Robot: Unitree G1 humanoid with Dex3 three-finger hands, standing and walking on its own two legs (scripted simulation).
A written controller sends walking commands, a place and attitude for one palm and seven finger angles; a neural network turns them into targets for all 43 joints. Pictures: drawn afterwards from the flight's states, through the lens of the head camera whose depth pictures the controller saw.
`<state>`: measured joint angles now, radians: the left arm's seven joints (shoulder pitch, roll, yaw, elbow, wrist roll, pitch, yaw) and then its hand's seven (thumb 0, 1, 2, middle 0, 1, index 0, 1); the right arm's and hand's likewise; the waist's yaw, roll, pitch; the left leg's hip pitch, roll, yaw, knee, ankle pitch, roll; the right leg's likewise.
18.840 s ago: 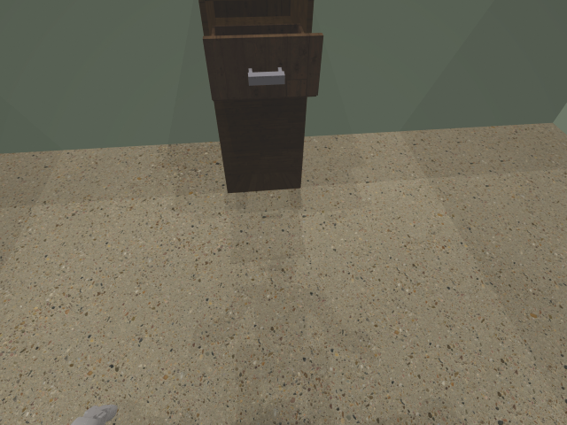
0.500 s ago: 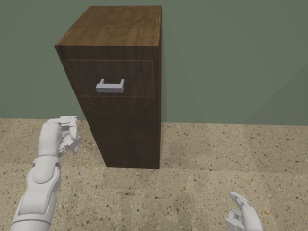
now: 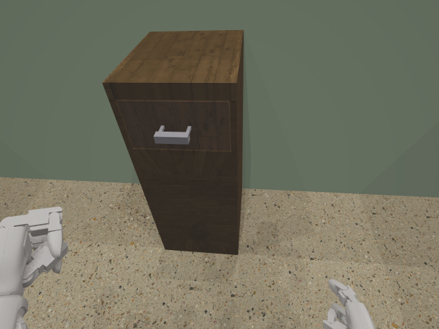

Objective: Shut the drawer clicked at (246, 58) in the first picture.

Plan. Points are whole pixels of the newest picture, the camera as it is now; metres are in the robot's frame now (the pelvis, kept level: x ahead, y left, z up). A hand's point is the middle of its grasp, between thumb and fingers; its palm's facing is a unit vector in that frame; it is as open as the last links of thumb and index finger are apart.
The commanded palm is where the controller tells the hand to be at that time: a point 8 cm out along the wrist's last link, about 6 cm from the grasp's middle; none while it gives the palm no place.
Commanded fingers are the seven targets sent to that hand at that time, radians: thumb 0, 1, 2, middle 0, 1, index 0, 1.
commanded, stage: draw the hand back to the body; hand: left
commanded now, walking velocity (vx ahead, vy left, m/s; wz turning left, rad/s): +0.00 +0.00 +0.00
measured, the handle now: (173, 133) +0.64 +0.23 +0.00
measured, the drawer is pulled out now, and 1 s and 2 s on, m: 0.00 0.00 0.00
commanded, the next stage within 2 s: step back with the hand held close in 0.12 s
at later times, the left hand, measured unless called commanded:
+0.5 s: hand (71, 241) +0.19 +0.24 +0.15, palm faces +0.30 -0.82 -0.48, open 3.2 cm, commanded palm +0.12 +0.29 +0.17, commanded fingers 0.00 0.90 0.90 -1.40 -1.60 -1.40 -1.60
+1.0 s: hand (21, 295) +0.11 +0.27 +0.15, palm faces +0.36 -0.82 -0.45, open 3.2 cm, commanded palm +0.05 +0.31 +0.17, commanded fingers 0.00 0.90 0.90 -1.40 -1.60 -1.40 -1.60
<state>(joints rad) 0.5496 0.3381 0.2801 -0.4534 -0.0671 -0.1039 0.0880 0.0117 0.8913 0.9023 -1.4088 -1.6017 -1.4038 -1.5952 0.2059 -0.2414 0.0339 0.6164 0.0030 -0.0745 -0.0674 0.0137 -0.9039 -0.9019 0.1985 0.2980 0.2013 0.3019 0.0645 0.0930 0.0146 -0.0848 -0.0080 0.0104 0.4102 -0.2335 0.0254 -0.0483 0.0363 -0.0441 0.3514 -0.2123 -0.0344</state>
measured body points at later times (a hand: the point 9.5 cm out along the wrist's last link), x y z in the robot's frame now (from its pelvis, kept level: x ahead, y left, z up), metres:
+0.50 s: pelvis -0.01 +0.01 +0.00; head +0.01 -0.01 +0.45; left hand +0.17 +0.28 +0.17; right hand +0.17 -0.23 -0.10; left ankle +0.00 +0.10 -0.74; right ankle -0.01 -0.10 -0.74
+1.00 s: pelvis -0.08 +0.03 -0.02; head -0.06 +0.04 +0.43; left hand +0.09 +0.31 +0.17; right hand +0.10 -0.21 -0.09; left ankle +0.00 +0.10 -0.74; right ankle -0.01 -0.10 -0.74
